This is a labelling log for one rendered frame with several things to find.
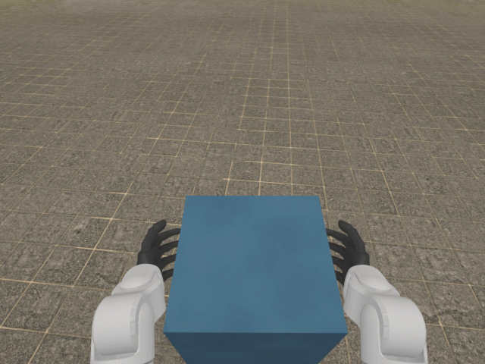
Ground robot left hand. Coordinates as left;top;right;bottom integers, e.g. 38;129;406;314
136;220;180;282

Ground robot right hand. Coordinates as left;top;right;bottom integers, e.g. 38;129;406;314
326;220;370;287

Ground carton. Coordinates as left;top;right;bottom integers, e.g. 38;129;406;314
163;196;348;364

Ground left robot forearm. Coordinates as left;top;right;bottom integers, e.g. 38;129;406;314
90;264;166;364

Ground right robot forearm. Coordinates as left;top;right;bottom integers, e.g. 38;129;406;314
343;265;428;364

